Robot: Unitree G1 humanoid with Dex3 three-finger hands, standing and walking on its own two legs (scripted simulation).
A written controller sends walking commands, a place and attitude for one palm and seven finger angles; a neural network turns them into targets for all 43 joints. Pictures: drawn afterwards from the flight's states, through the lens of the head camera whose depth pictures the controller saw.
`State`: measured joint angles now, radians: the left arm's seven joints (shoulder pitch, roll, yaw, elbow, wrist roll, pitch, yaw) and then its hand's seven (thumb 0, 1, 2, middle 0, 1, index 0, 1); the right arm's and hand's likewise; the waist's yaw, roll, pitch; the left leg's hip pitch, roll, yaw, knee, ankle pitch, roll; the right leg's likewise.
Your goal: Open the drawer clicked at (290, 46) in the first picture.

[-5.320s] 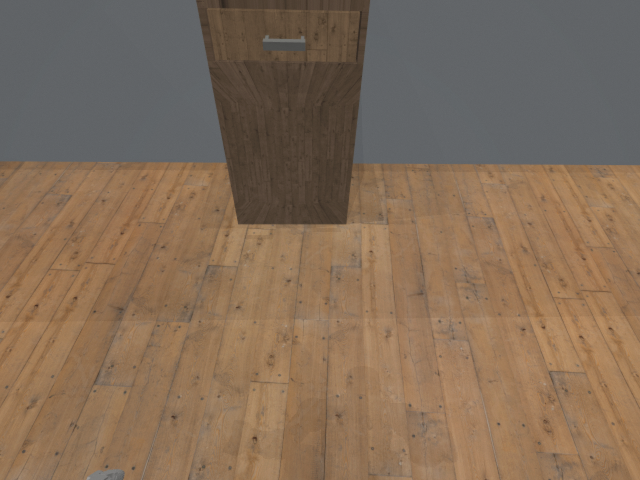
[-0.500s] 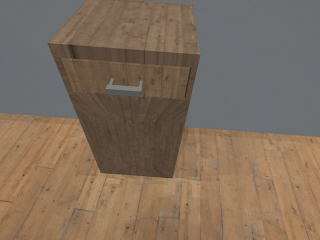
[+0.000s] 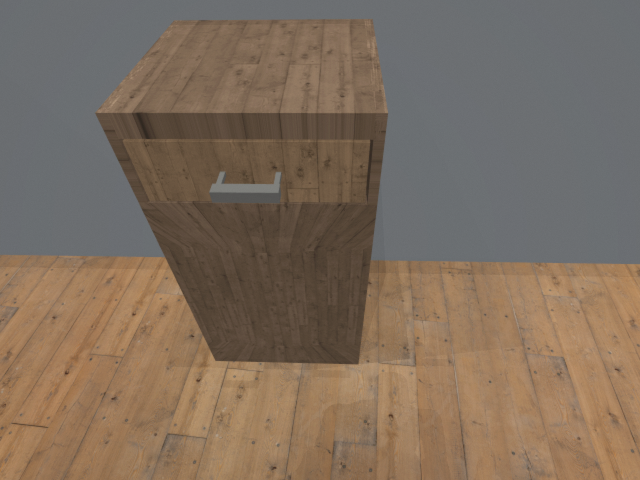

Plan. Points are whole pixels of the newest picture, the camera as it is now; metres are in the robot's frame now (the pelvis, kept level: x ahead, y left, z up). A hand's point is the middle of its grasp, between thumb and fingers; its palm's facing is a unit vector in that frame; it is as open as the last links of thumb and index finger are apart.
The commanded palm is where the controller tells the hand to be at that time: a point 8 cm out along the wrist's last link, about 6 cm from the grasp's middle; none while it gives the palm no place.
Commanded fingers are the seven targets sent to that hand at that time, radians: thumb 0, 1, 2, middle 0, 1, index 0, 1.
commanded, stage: look again from close up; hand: left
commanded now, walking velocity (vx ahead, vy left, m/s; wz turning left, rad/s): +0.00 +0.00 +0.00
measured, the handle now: (248, 185) +0.59 +0.17 +0.03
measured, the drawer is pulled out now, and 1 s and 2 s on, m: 0.00 0.00 0.00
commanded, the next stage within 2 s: shuffle to correct the standing spot in 0.32 s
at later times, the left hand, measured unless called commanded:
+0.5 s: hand out of the picture +0.03 +0.16 -0.17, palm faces +0.03 -0.98 -0.21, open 7.3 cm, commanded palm none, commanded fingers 0.00 0.90 0.90 -0.20 -0.30 -0.20 -0.30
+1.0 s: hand out of the picture +0.07 +0.16 -0.17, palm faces +0.04 -0.97 -0.23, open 7.3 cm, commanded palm none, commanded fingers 0.00 0.90 0.90 -0.20 -0.30 -0.20 -0.30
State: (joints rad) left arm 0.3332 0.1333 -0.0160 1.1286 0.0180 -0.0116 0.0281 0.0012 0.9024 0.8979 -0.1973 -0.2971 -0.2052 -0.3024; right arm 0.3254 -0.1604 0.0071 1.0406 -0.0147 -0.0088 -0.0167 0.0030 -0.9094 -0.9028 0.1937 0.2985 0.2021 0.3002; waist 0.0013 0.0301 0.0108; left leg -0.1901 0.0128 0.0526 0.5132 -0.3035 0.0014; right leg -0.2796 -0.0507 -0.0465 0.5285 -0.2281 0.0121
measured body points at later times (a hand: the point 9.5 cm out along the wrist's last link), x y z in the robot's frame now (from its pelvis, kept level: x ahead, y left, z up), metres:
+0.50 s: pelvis +0.02 -0.02 +0.00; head +0.03 -0.03 +0.45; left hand +0.03 +0.21 -0.15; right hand +0.00 -0.23 -0.16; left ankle -0.02 +0.12 -0.73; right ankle +0.03 -0.13 -0.73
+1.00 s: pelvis +0.06 -0.02 +0.00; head +0.10 -0.03 +0.45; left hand +0.07 +0.21 -0.16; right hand +0.05 -0.23 -0.17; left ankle -0.02 +0.12 -0.73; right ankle +0.04 -0.13 -0.73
